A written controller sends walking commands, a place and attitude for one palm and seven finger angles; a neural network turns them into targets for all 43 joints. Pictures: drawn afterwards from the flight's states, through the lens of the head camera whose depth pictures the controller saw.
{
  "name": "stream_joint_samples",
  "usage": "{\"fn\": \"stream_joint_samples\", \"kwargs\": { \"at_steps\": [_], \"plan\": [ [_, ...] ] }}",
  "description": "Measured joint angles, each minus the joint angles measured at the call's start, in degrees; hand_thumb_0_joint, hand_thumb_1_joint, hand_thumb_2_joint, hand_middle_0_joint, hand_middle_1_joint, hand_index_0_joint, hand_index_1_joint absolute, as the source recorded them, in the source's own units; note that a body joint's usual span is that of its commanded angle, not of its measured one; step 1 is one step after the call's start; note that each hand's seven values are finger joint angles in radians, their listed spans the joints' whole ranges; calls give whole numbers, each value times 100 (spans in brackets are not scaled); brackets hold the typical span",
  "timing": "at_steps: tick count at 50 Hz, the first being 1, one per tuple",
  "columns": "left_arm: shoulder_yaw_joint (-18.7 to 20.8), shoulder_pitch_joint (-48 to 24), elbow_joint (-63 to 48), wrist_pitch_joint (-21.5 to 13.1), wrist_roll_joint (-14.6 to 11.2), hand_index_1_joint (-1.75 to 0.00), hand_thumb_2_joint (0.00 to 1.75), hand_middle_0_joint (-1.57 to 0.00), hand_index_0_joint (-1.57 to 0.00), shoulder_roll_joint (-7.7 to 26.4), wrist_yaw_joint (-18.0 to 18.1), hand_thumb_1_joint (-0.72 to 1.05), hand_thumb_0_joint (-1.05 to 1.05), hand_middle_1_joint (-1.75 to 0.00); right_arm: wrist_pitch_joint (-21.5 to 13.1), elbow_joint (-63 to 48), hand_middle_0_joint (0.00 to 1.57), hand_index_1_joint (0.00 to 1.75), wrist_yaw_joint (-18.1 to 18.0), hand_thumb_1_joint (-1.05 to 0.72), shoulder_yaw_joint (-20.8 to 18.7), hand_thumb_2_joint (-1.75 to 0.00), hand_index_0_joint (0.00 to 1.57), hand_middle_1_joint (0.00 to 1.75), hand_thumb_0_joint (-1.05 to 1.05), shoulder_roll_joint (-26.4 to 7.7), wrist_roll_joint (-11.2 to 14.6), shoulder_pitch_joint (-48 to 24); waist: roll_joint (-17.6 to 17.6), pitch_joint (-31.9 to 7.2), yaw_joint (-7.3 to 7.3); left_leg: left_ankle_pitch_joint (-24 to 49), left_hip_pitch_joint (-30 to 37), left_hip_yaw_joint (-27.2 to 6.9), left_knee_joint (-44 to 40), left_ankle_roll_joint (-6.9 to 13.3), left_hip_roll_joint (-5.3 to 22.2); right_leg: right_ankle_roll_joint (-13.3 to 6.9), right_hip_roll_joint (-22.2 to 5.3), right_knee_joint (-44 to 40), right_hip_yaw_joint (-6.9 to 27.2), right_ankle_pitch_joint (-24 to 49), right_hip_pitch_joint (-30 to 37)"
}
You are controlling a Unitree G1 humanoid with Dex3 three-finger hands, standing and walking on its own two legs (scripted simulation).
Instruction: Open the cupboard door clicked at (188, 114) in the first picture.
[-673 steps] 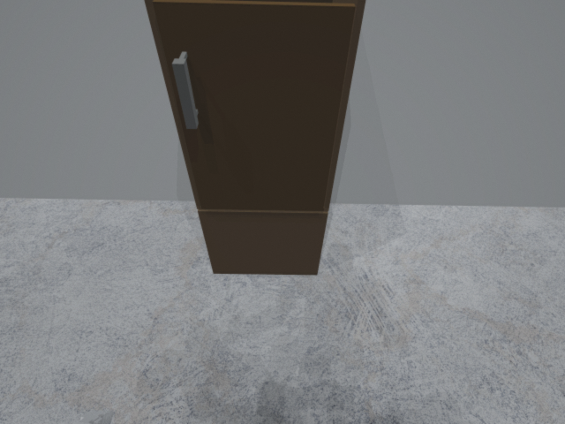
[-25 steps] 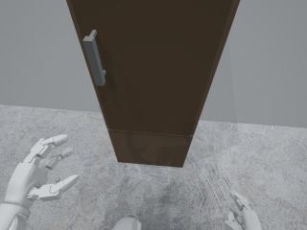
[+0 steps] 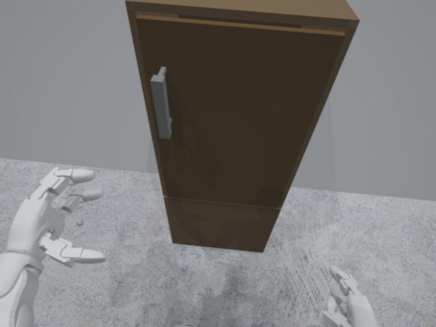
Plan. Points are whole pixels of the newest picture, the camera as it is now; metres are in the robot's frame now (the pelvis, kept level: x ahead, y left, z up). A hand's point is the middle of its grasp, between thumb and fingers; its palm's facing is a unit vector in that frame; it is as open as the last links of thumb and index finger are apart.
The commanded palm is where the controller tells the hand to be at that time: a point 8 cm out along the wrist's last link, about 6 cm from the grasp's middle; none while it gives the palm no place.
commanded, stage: raise the hand with hooked fingers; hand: left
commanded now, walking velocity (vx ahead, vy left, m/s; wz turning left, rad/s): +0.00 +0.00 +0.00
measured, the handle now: (164, 103) +0.55 +0.17 +0.11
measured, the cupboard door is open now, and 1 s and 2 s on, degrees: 0 0 0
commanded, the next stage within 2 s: move the hooked fingers beside the handle in 0.88 s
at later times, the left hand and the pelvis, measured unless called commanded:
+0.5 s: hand (61, 181) +0.29 +0.27 +0.15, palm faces +0.02 -1.00 -0.04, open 14.0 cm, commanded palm +0.25 +0.32 +0.14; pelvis +0.00 +0.00 +0.02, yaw +0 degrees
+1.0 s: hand (83, 183) +0.29 +0.24 +0.14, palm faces +0.02 -1.00 -0.03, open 14.0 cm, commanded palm +0.27 +0.29 +0.14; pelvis +0.00 -0.03 +0.02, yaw +0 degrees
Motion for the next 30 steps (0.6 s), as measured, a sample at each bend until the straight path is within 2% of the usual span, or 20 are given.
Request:
{"fn": "stream_joint_samples", "kwargs": {
  "at_steps": [5, 15, 23, 30],
  "plan": [
    [76, -428, 247, 335, 37, -114, 34, -29, -30, 119, -105, -42, -1, -115, 24, -27, 20, 30, -26, -90, 109, -90, 20, 30, 2, 42, 3, -43, 16, 58, 52, 125, 247, -5, -248, 24, -41, 27, -30, -255, -3, 130, 252],
    [276, -1152, 744, 706, 104, -119, 31, -30, -30, 355, -272, -49, -1, -119, 99, 71, 20, 30, -95, -90, 187, -90, 20, 30, 2, 5, 29, 26, 21, 191, 67, 349, 632, -7, -685, 26, -86, 30, -60, -646, 4, 333, 611],
    [438, -1572, 1129, 872, 84, -120, 30, -30, -30, 558, -423, -50, -2, -120, 122, 164, 20, 30, -136, -90, 132, -90, 20, 30, 2, -96, 68, 149, 28, 233, 17, 457, 822, -24, -926, -16, -68, -10, -31, -880, 0, 440, 791],
    [436, -1448, 1171, 897, 63, -120, 30, -30, -30, 498, -495, -50, -2, -120, 130, 141, 20, 30, -87, -90, 45, -90, 20, 30, 2, -161, 69, 200, 44, 204, -22, 457, 832, -1, -964, -60, -24, -54, 11, -894, 32, 439, 772]
  ]
}}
